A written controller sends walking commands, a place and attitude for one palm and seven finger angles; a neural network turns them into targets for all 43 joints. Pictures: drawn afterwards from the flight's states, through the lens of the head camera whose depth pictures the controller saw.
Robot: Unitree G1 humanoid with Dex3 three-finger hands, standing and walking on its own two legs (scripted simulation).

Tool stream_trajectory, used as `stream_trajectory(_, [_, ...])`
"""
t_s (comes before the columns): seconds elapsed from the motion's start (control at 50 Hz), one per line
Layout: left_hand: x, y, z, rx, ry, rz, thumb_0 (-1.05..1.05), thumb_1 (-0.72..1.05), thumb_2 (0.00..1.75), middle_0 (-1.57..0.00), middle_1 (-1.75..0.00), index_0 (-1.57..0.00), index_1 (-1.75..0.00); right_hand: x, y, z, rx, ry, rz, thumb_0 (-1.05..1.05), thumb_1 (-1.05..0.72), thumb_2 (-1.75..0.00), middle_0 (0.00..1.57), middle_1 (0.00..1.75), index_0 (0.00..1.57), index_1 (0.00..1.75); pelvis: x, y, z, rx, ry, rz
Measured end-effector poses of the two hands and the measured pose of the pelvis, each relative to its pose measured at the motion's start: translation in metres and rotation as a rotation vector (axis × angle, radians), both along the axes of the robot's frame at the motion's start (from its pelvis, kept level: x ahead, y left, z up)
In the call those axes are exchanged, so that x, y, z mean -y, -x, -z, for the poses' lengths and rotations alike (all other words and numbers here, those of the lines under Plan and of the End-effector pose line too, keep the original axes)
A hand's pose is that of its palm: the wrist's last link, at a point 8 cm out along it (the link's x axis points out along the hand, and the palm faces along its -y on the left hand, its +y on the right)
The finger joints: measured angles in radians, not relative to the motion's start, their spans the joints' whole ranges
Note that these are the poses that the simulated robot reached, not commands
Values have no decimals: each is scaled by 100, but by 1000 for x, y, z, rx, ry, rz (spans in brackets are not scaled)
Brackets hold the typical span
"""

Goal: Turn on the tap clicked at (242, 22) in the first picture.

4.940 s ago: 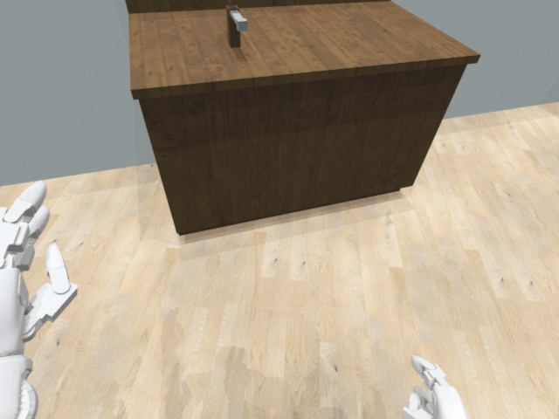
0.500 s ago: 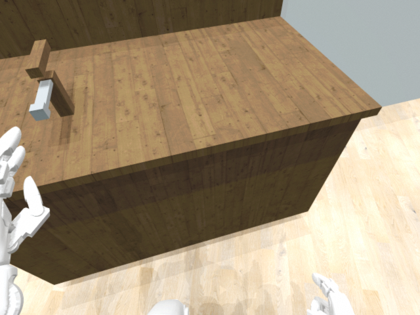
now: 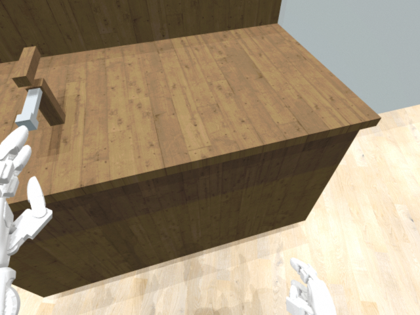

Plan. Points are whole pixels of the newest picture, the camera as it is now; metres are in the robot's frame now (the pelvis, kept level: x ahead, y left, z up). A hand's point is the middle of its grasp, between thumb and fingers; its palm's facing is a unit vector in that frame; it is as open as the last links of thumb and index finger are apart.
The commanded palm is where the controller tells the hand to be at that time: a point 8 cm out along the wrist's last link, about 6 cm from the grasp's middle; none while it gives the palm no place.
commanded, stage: come to a stop and stand still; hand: left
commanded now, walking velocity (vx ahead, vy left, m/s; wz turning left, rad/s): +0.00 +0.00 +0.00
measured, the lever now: (27, 122) +0.44 +0.42 +0.12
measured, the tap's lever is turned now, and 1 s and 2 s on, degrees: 0 0 0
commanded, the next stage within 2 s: look again from close up in 1.46 s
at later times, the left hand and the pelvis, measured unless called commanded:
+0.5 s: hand (21, 218) +0.20 +0.26 +0.18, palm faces +0.39 -0.85 -0.36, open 7.5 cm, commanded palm +0.13 +0.29 +0.18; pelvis -0.04 +0.01 +0.01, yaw -2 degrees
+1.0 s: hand (5, 220) +0.20 +0.30 +0.16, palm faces +0.41 -0.86 -0.32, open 7.5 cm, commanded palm +0.14 +0.32 +0.18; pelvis -0.02 +0.04 +0.01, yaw -1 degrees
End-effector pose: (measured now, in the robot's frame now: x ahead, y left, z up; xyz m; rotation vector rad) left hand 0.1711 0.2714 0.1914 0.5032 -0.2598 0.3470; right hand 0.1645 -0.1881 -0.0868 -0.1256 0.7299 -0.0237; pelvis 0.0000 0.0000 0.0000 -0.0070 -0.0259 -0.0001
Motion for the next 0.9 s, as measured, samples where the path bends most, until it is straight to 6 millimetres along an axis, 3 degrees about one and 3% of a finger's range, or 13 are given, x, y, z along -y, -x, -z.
stream_trajectory(0.16, [-4,7,8,4,42,-34,2,88,89,-22,-30,-21,-30,37,17,2,-60,104,42,2,-91,-90,20,30,21,30,3,6,1,-2,3,-11])
stream_trajectory(0.28, [-7,14,15,0,71,-36,2,88,89,-22,-30,-21,-30,53,29,-16,-43,165,75,2,-91,-90,20,30,20,30,5,14,-4,3,-8,3])
stream_trajectory(0.34, [-18,10,-1,52,-53,-19,2,88,89,-22,-30,-21,-30,55,33,-19,-16,187,38,2,-91,-90,20,30,20,30,8,24,-3,-1,1,-1])
stream_trajectory(0.4, [-41,3,-14,139,-42,-51,2,88,89,-22,-30,-21,-30,51,40,-19,1,160,10,2,-91,-90,20,30,20,30,5,35,-3,8,5,10])
stream_trajectory(0.44, [-39,4,-13,145,3,-45,2,88,89,-21,-30,-21,-30,47,45,-22,28,134,17,2,-91,-90,20,30,20,30,-1,39,-5,17,1,22])
stream_trajectory(0.54, [-19,21,8,29,48,74,2,89,90,-21,-30,-20,-30,32,60,-26,63,108,67,2,-91,-90,20,30,20,30,-17,41,-7,17,-2,41])
stream_trajectory(0.64, [-35,30,22,-26,51,54,2,88,89,-22,-30,-21,-30,12,69,-26,36,114,46,2,-91,-90,20,30,20,30,-25,43,-8,24,-1,32])
stream_trajectory(0.74, [-56,33,14,56,61,-27,2,88,89,-22,-30,-21,-30,-6,63,-24,39,105,-18,2,-91,-90,20,30,20,30,-29,43,-6,39,-6,15])
stream_trajectory(0.9, [-59,23,16,77,110,-18,2,89,90,-21,-30,-21,-30,-22,35,-36,76,116,-65,2,-90,-90,20,30,21,30,-39,30,-10,17,13,10])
